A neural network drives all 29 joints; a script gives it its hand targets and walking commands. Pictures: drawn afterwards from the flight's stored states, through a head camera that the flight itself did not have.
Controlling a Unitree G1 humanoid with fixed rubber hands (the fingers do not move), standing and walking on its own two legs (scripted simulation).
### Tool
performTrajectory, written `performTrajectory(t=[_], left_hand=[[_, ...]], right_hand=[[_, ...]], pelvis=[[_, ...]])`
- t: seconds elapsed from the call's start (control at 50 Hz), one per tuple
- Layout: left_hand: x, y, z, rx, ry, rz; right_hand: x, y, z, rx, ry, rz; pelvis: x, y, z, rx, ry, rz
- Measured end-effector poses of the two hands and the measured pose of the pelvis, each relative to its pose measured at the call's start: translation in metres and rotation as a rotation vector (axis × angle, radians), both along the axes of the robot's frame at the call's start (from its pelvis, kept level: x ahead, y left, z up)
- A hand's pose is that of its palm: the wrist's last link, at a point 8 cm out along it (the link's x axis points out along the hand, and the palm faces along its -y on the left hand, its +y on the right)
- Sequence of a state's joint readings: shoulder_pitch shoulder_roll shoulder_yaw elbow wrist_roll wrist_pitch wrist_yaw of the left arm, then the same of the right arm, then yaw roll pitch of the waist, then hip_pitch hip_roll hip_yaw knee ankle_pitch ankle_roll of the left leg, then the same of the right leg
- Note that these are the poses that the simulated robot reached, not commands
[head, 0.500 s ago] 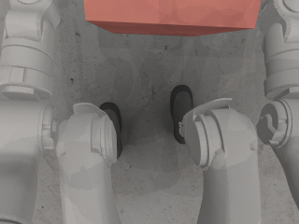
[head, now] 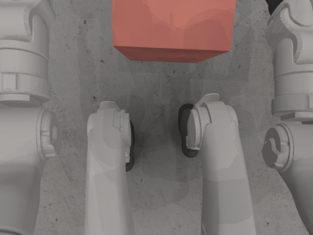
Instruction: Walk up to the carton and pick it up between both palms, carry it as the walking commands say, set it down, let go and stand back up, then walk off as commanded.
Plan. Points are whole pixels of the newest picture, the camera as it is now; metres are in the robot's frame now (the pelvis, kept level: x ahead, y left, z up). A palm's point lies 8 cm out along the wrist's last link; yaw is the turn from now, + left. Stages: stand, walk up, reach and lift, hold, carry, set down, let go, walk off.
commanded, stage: set down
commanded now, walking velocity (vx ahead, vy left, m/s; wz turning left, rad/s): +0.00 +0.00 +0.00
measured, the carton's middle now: (168, 22) +0.54 -0.04 -0.30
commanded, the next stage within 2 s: let go in 0.74 s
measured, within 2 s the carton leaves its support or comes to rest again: neither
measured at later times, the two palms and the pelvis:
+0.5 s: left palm out of the picture +0.57 +0.20 +0.06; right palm out of the picture +0.53 -0.23 +0.04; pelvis +0.02 +0.00 +0.14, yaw +2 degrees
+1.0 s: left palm out of the picture +0.51 +0.21 +0.13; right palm out of the picture +0.48 -0.25 +0.13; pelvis +0.06 -0.01 +0.21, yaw +3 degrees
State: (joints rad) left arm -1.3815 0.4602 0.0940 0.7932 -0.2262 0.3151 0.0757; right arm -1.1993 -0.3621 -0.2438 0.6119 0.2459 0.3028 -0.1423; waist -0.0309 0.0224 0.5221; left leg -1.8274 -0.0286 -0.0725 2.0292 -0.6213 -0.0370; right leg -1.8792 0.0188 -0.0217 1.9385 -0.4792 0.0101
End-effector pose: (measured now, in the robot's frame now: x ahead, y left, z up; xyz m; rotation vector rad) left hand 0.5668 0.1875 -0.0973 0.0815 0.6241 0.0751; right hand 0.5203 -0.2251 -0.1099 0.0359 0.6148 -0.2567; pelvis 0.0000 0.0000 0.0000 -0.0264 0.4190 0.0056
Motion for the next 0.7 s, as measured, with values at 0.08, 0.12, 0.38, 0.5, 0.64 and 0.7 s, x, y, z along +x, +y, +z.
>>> performTrajectory(t=[0.08,0.12,0.38,0.5,0.64,0.7], left_hand=[[-0.002,0.002,0.023,0.001,-0.005,-0.007],[-0.002,0.002,0.037,0.001,-0.005,-0.013],[0.001,0.010,0.120,-0.002,0.006,-0.019],[-0.001,0.012,0.157,-0.002,0.003,-0.020],[0.002,0.013,0.201,0.001,-0.033,-0.038],[0.004,0.014,0.213,0.005,-0.037,-0.045]], right_hand=[[-0.001,0.001,0.023,-0.003,0.007,0.014],[0.000,0.001,0.035,-0.004,0.012,0.021],[0.006,-0.001,0.117,-0.010,0.015,0.046],[0.006,-0.001,0.153,-0.008,0.008,0.051],[0.002,-0.005,0.180,-0.008,0.050,0.047],[0.001,-0.007,0.188,-0.009,0.061,0.048]], pelvis=[[0.003,-0.001,0.022,0.002,0.002,0.004],[0.004,-0.001,0.033,0.003,0.001,0.007],[0.017,-0.003,0.105,0.008,-0.032,0.021],[0.019,-0.004,0.136,0.011,-0.051,0.026],[0.020,-0.005,0.163,0.014,-0.032,0.029],[0.021,-0.005,0.172,0.015,-0.008,0.030]])
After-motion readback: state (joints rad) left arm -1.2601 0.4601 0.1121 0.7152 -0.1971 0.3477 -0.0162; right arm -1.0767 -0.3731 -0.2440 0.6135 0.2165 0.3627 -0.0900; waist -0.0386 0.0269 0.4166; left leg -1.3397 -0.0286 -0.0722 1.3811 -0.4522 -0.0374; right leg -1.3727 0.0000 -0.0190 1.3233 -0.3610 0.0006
